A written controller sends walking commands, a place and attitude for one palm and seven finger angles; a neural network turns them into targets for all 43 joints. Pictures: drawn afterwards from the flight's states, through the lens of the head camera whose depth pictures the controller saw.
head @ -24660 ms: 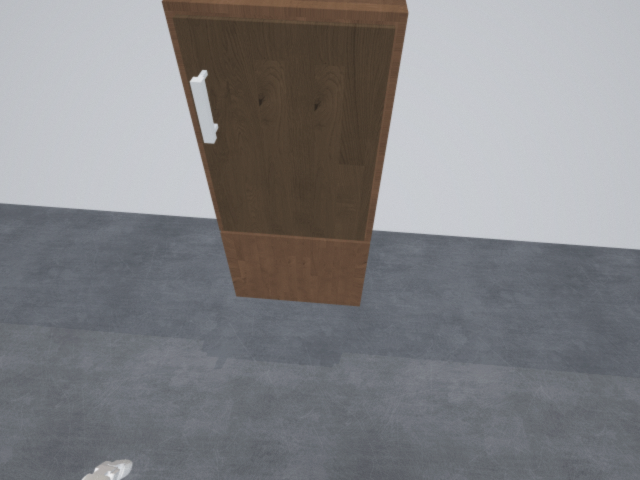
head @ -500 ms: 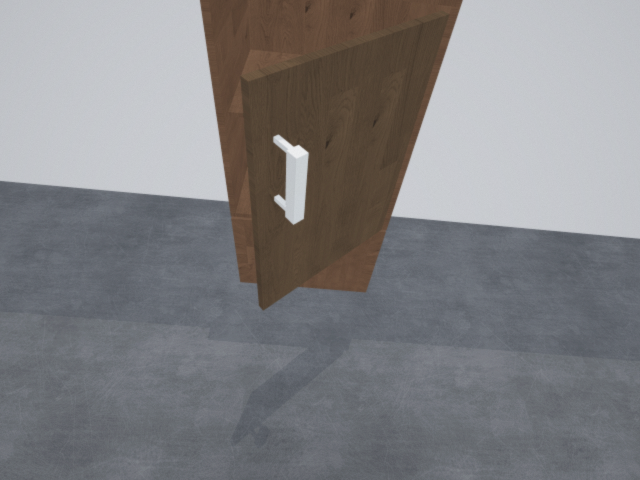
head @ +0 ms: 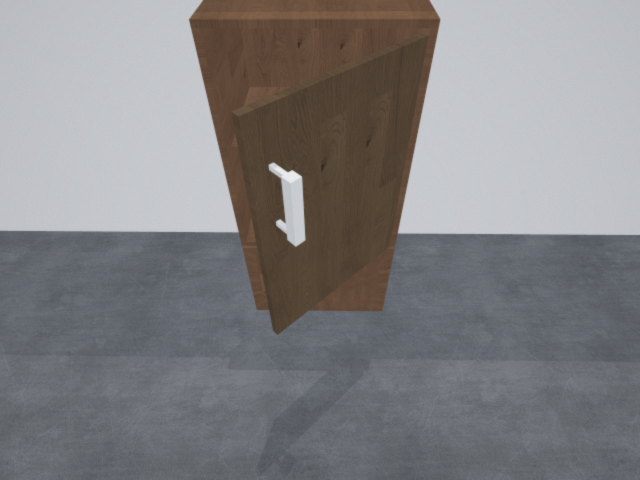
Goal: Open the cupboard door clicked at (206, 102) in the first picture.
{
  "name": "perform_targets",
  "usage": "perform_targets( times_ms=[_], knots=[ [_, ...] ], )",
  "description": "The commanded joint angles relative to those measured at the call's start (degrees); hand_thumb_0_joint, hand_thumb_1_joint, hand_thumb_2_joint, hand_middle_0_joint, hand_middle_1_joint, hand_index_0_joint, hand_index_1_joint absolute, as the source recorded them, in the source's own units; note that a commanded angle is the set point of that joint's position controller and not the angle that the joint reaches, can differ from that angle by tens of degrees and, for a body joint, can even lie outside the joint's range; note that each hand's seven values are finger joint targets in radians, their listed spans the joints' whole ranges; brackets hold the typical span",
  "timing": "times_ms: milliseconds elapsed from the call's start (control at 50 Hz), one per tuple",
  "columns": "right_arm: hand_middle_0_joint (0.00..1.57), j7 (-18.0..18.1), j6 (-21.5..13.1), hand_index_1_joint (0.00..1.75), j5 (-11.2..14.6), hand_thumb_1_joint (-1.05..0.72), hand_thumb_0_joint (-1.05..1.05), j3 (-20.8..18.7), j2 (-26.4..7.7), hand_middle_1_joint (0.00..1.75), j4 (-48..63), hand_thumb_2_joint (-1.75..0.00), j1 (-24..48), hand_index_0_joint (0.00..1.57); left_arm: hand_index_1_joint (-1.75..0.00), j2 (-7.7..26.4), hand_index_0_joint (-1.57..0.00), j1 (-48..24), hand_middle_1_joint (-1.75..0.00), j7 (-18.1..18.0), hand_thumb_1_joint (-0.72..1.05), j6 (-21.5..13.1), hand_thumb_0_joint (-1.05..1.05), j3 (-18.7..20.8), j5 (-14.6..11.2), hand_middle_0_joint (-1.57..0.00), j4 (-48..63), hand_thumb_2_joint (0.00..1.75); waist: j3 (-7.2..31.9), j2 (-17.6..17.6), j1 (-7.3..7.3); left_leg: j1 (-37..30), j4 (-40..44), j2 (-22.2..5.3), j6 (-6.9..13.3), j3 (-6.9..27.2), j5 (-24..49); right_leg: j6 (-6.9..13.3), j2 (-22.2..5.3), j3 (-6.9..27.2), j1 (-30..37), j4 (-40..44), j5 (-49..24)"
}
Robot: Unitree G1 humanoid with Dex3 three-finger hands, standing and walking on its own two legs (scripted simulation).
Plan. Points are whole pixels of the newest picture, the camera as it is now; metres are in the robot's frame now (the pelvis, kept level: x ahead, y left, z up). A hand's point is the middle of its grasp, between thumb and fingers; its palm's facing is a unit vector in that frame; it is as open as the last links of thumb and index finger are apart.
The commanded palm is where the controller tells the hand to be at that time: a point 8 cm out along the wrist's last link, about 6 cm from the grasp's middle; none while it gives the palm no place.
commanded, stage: let the arm hang, fingers relaxed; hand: left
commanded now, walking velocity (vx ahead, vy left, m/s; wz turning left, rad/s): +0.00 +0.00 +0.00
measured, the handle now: (286, 204) +0.53 +0.09 +0.04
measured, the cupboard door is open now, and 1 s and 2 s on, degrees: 44 44 44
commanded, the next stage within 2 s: look to check the result in 0.22 s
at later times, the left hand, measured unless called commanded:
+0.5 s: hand out of the picture +0.00 +0.14 -0.17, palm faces +0.05 -0.98 -0.17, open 7.3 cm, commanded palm none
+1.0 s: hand out of the picture +0.03 +0.12 -0.17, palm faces +0.05 -0.98 -0.18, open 7.3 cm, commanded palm none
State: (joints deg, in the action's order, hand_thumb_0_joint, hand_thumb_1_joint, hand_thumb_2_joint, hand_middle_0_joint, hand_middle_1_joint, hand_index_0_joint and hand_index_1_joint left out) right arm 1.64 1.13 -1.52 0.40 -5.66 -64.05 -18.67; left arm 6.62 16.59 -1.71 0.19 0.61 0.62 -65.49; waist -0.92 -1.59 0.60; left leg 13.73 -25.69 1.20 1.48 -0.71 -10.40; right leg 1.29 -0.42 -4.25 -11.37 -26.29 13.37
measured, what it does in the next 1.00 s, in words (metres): shifts its weight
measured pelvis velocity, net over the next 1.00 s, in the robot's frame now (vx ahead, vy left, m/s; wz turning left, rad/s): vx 0.05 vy -0.03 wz -0.02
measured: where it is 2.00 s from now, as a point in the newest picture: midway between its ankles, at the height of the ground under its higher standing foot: outside the picture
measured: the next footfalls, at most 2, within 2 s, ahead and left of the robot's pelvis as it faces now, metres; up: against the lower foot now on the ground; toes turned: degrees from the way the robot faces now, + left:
right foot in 1.50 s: +0.05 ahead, -0.16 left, +0.00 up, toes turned -21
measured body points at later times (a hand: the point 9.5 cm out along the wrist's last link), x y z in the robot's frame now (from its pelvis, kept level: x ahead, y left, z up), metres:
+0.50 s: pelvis +0.03 -0.02 +0.00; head +0.04 -0.02 +0.45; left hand +0.00 +0.19 -0.16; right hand +0.01 -0.22 -0.17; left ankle +0.04 +0.10 -0.74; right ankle +0.01 -0.10 -0.74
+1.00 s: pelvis +0.05 -0.03 +0.00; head +0.06 -0.04 +0.45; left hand +0.03 +0.18 -0.16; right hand +0.04 -0.24 -0.17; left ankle +0.04 +0.10 -0.74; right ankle +0.01 -0.10 -0.74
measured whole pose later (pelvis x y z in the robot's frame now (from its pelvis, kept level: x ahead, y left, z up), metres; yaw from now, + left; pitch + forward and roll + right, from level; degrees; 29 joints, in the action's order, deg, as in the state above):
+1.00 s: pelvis +0.05 -0.03 +0.00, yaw -1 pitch -1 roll +0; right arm 3.0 1.3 -1.2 -0.2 -7.4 -65.6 -15.4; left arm 6.0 16.7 -1.9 -0.1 1.2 0.5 -65.9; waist -2.7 -1.1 -0.3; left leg 9.1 -24.5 -1.5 -1.4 -0.7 -14.2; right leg 3.8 2.4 -4.0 -6.5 -23.9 16.4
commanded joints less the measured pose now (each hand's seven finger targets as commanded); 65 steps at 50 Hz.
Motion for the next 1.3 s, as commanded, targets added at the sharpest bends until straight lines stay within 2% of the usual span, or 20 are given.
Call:
perform_targets(
  times_ms=[0,100,180,320,380,460,480,560,860,960,1060,1120,1140,1160,1180,1200,1220,1240,1260,1280],
  knots=[
    [0.2,0.7,-0.7,0.3,-0.1,-0.9,0.0,-0.8,-5.2,0.3,0.6,-0.9,-4.3,0.2,-0.3,5.3,-0.2,4.5,-0.3,-0.6,0.9,-0.4,0.0,1.2,-0.1,-0.2,0.7,0.9,-6.2,0.2,-0.54,4.4,7.8,-5.7,1.1,6.5,-5.9,1.3,-4.7,5.6,-2.2,6.5,4.0],
    [0.2,0.8,-0.9,0.3,0.0,-0.9,0.0,-0.7,-5.0,0.3,0.5,-0.9,-3.5,0.2,-0.3,5.0,-0.2,4.5,-0.3,-0.5,0.9,-0.4,0.0,1.2,-0.1,-0.2,0.6,0.9,-6.0,-1.5,-0.64,3.8,7.7,-5.6,1.0,6.2,-4.7,1.4,-4.8,5.6,-1.4,6.6,2.3],
    [0.2,0.9,-0.9,0.3,0.1,-0.9,0.0,-0.7,-5.3,0.3,0.5,-0.9,-3.8,0.2,-0.3,5.2,-0.2,4.0,-0.3,-0.4,0.9,-0.6,0.0,1.2,-0.2,-0.2,0.7,0.9,-4.4,0.7,-0.43,1.9,6.7,-5.5,0.8,5.6,-2.0,1.3,-5.0,5.7,-0.5,7.0,1.1],
    [0.2,1.0,-1.1,0.3,0.4,-0.9,0.0,-0.7,-5.7,0.3,0.2,-0.9,-3.2,0.2,-0.3,5.3,-0.2,4.2,-0.3,-0.6,0.9,-1.1,0.0,1.1,-0.3,-0.2,0.2,0.9,-1.5,2.5,-0.35,-2.0,5.0,-5.8,0.7,4.6,4.8,1.3,-5.5,5.7,1.0,7.3,-3.2],
    [0.2,1.1,-1.1,0.3,0.3,-0.9,0.0,-0.5,-5.7,0.3,-0.3,-0.9,-2.9,0.2,-0.3,5.0,-0.2,4.2,-0.3,-0.6,0.9,-1.0,0.0,1.0,-0.4,-0.2,-0.2,0.9,-2.5,0.9,-0.35,-2.1,5.2,-5.9,0.5,4.6,5.2,1.3,-5.5,5.6,1.1,7.5,-3.5],
    [0.2,1.1,-0.9,0.3,0.3,-0.9,0.0,-0.3,-5.4,0.3,-0.6,-0.9,-2.5,0.2,-0.3,5.1,-0.2,4.3,-0.3,-0.6,0.9,-1.0,0.0,0.8,-0.4,-0.2,-0.5,0.9,-4.4,1.5,-0.35,-1.7,5.3,-5.8,0.4,4.4,5.4,1.3,-5.5,5.6,0.9,8.0,-4.0],
    [0.2,1.2,-0.9,0.3,0.3,-0.9,0.0,-0.4,-5.5,0.3,-0.6,-0.9,-2.3,0.2,-0.3,4.9,-0.2,4.5,-0.3,-0.6,0.9,-1.0,0.0,0.8,-0.4,-0.2,-0.5,0.9,-4.5,0.6,-0.38,-1.9,5.4,-5.8,0.3,4.3,5.0,1.3,-5.5,5.9,0.6,8.2,-3.6],
    [0.2,1.2,-0.9,0.3,0.3,-0.9,0.0,-0.4,-5.5,0.3,-0.8,-0.9,-2.3,0.2,-0.3,5.0,-0.2,4.5,-0.3,-0.7,0.9,-1.1,0.0,0.8,-0.4,-0.2,-0.6,0.9,-4.2,1.9,-0.32,-2.3,5.2,-5.8,0.3,4.2,5.8,1.3,-5.5,5.7,1.5,8.3,-4.7],
    [0.2,1.5,-1.1,0.3,0.4,-0.9,0.0,-0.4,-5.6,0.3,-1.2,-0.9,-1.8,0.2,-0.3,5.2,-0.2,5.2,-0.3,-0.8,0.9,-1.4,0.0,0.9,-0.4,-0.2,-0.3,0.9,-3.1,1.6,-0.64,-3.9,4.7,-5.9,0.1,3.3,9.1,1.1,-5.9,5.8,4.3,8.0,-13.4],
    [0.2,2.1,0.1,0.3,0.4,-0.9,0.0,-1.8,-6.9,0.3,-0.1,-0.9,-0.7,0.2,-0.3,7.3,-0.2,3.9,-0.3,-0.7,0.9,-0.2,0.0,2.8,0.0,-0.2,1.1,0.9,-3.1,3.6,-0.45,-3.0,0.2,-6.6,-0.7,-0.2,5.5,2.0,-6.7,8.9,2.6,5.7,-19.4],
    [0.2,2.2,1.0,0.3,0.3,-0.9,0.0,-3.2,-7.5,0.3,2.9,-0.9,0.9,0.2,-0.3,9.5,-0.2,2.0,-0.3,-0.2,0.9,1.1,0.0,4.5,0.3,-0.2,3.7,0.9,-3.1,5.6,-0.23,-1.6,-5.0,-6.2,-1.6,-3.4,-1.0,4.5,-8.1,13.9,-0.9,4.9,-17.0],
    [0.2,2.1,1.0,0.3,0.4,-0.9,0.0,-3.7,-7.7,0.3,4.6,-0.9,1.8,0.2,-0.3,10.1,-0.2,0.8,-0.3,0.0,0.9,1.4,0.0,5.2,0.4,-0.2,4.9,0.9,-2.6,4.3,-0.19,-2.1,-6.4,-6.2,-1.8,-3.8,-3.0,5.3,-7.9,16.4,-2.8,4.1,-16.8],
    [0.2,2.1,0.8,0.3,0.4,-0.9,0.0,-3.9,-8.0,0.3,5.0,-0.9,1.4,0.2,-0.3,10.5,-0.2,-0.1,-0.3,0.2,0.9,1.4,0.0,5.4,0.4,-0.2,5.6,0.9,-2.1,4.2,0.3,-3.3,-5.1,-7.0,-1.7,-3.5,-2.3,5.1,-7.4,16.3,-4.1,3.1,-16.9],
    [0.2,2.2,0.6,0.3,0.3,-0.9,0.0,-4.1,-8.9,0.3,5.2,-0.9,1.0,0.2,-0.3,10.2,-0.2,-1.1,-0.3,0.4,0.9,1.5,0.0,5.5,0.4,-0.2,6.4,0.9,-1.6,1.4,0.67,-5.7,-2.9,-8.6,-1.2,-2.3,0.4,4.3,-5.5,15.2,-6.1,1.0,-16.5],
    [0.2,2.3,0.3,0.3,0.1,-0.9,0.0,-4.4,-10.3,0.3,5.6,-0.9,0.6,0.2,-0.3,9.5,-0.2,-1.9,-0.3,0.7,0.9,1.6,0.0,5.5,0.3,-0.2,7.4,0.9,-1.1,-3.4,0.83,-8.1,0.1,-12.1,0.2,1.0,3.9,2.8,-2.3,12.2,-8.8,-2.8,-14.4],
    [0.2,2.6,0.2,0.3,-0.2,-0.9,0.0,-4.8,-12.6,0.3,5.9,-0.9,-0.2,0.2,-0.3,8.5,-0.2,-2.7,-0.3,1.0,0.9,1.7,0.0,5.4,0.3,-0.2,8.5,0.9,-1.2,-9.0,1.07,-10.0,3.5,-17.4,3.1,6.1,6.9,1.2,1.2,8.1,-12.8,-9.4,-7.1],
    [0.2,2.6,-0.1,0.3,-0.2,-0.9,0.0,-5.0,-13.4,0.3,6.0,-0.9,-1.6,0.2,-0.3,7.3,-0.2,-4.5,-0.3,1.1,0.9,1.9,0.0,5.3,0.2,-0.2,9.6,0.9,-1.3,-14.4,1.59,-10.4,8.0,-23.8,7.3,10.8,11.5,0.1,2.6,4.4,-16.3,-20.7,11.1],
    [0.2,2.7,-0.4,0.3,-0.6,-0.9,0.0,-4.9,-13.8,0.3,6.3,-0.9,-2.5,0.2,-0.3,8.1,-0.2,-6.0,-0.3,1.4,0.9,2.3,0.0,5.6,0.6,-0.2,10.6,0.9,-2.2,-12.7,1.96,-8.6,9.8,-26.5,9.9,12.1,13.5,-0.5,1.5,5.3,-18.1,-30.8,18.7],
    [0.2,2.7,-0.6,0.3,-0.6,-0.9,0.0,-4.5,-13.8,0.3,7.2,-0.9,-1.0,0.2,-0.3,8.3,-0.2,-5.7,-0.3,1.8,0.9,2.5,0.0,5.9,0.7,-0.2,10.9,0.9,-2.3,-9.7,0.65,-7.1,10.1,-25.8,9.9,9.9,13.3,-1.0,0.4,6.6,-18.8,-34.9,18.1],
    [0.2,2.6,-0.6,0.3,-0.7,-0.9,0.0,-4.4,-13.8,0.3,8.4,-0.9,1.4,0.2,-0.3,8.0,-0.2,-5.5,-0.3,2.1,0.9,2.6,0.0,6.1,0.8,-0.2,11.0,0.9,-2.6,-8.0,-0.38,-6.5,9.6,-24.7,9.4,6.8,13.7,-1.3,-0.5,6.2,-19.3,-36.2,16.8]
  ],
)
